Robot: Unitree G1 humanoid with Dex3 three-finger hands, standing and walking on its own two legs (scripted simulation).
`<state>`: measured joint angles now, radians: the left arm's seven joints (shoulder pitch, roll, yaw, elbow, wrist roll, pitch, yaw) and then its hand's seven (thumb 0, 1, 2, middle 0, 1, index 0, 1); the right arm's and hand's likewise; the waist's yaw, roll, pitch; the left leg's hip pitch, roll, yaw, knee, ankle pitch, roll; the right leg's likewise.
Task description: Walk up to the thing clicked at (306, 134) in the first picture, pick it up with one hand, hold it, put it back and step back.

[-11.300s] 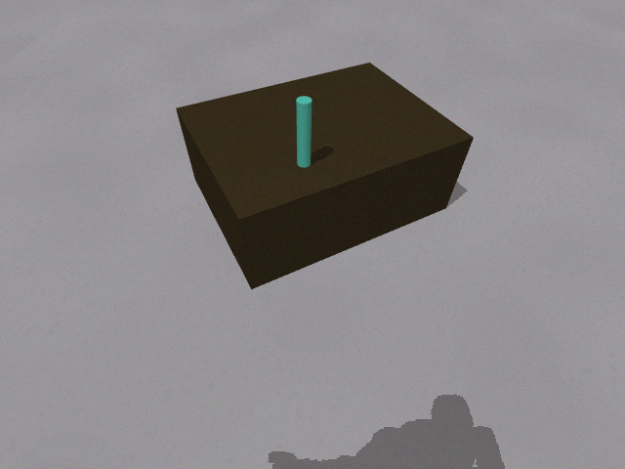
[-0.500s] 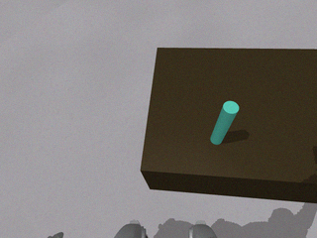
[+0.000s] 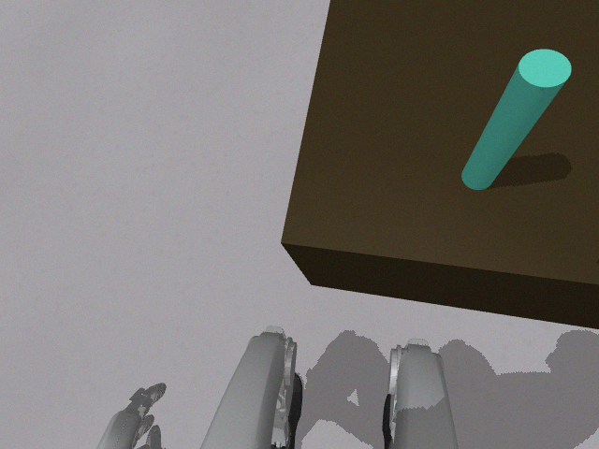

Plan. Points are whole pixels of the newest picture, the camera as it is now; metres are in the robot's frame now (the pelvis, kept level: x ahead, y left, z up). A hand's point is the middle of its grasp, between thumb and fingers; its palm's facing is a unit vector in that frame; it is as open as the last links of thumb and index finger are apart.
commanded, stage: approach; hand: right
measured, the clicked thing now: (503, 134) +0.54 -0.23 -0.05
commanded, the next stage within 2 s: close in in 0.12 s
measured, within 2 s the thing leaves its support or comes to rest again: neither
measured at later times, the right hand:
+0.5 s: hand (528, 168) +0.53 -0.28 -0.13, palm faces +0.18 +0.98 -0.04, open 17.6 cm
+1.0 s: hand (506, 165) +0.52 -0.25 -0.11, palm faces +0.20 +0.98 -0.02, open 17.6 cm
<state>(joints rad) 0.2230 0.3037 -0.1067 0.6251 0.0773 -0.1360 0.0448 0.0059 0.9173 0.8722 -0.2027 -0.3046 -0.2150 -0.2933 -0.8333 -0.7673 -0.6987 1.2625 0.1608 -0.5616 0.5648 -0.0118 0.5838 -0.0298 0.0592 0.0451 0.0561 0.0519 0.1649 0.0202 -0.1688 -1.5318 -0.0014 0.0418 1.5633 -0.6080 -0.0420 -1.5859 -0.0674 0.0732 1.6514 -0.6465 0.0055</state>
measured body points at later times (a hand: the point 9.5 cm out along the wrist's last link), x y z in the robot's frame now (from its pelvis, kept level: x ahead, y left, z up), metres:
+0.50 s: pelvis -0.04 +0.00 -0.16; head +0.20 -0.05 +0.22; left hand -0.01 +0.28 -0.25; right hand +0.51 -0.34 -0.13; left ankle +0.05 +0.15 -0.53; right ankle +0.04 -0.12 -0.53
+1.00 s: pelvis -0.03 +0.01 -0.13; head +0.20 -0.03 +0.25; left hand +0.03 +0.29 -0.24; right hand +0.51 -0.30 -0.11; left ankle +0.05 +0.15 -0.53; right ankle +0.04 -0.12 -0.53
